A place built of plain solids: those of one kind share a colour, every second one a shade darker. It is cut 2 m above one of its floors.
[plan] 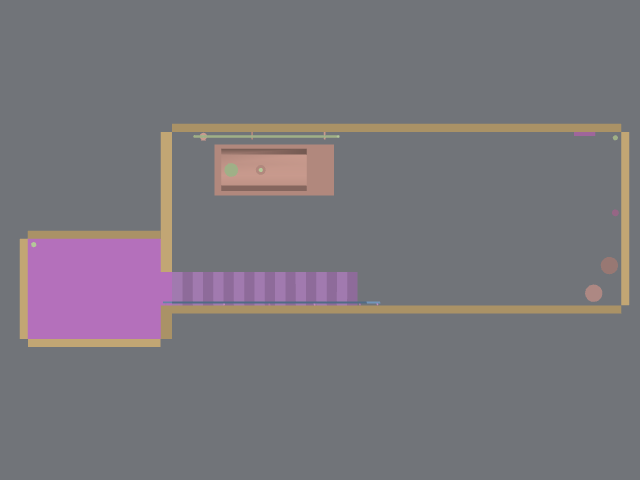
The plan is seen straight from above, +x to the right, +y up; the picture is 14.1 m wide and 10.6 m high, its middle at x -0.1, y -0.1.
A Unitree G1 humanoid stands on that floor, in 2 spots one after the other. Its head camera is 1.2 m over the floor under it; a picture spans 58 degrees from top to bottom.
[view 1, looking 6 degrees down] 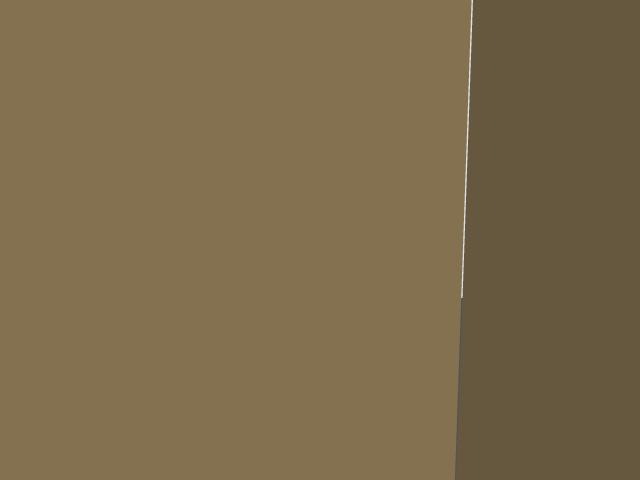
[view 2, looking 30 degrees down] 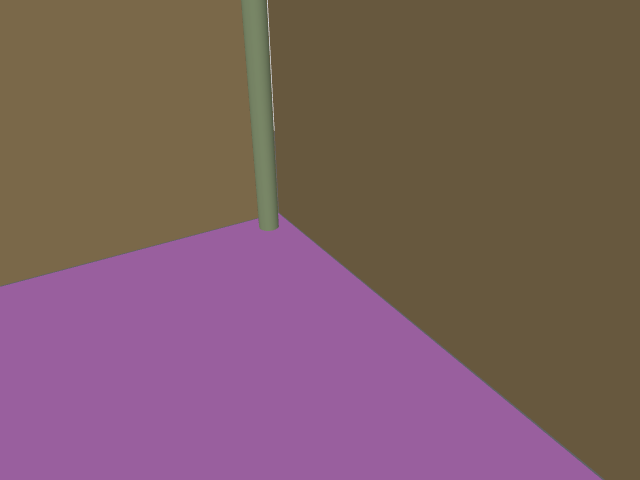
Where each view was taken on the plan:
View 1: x -5.54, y -1.18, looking -114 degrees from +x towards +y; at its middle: wall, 1.22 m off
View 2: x -4.37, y -1.13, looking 148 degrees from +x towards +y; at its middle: wall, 2.32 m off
